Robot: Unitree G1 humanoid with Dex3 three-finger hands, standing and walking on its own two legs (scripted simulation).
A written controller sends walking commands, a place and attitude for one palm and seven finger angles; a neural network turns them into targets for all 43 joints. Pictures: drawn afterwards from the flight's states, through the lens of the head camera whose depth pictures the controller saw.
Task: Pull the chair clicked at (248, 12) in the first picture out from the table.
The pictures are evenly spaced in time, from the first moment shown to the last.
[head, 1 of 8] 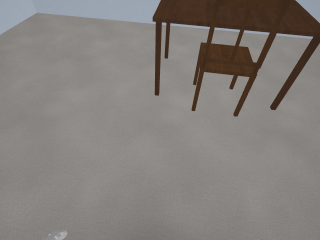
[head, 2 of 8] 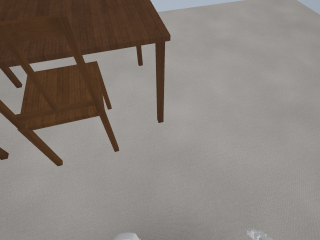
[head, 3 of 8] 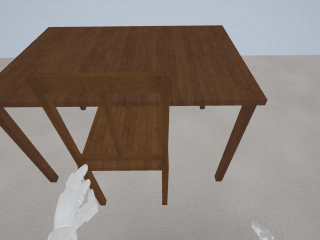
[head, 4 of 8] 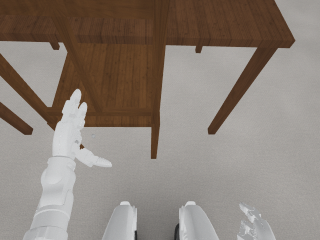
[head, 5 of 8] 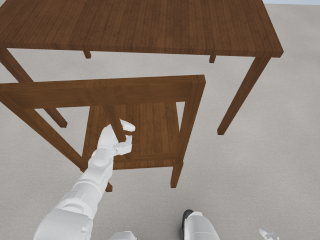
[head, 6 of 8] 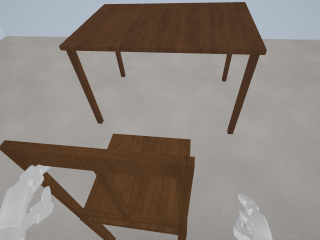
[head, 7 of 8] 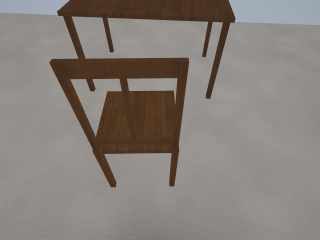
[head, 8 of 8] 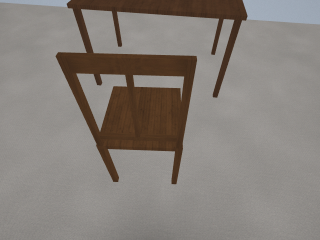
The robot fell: no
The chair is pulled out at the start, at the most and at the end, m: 0.00 0.74 0.74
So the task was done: yes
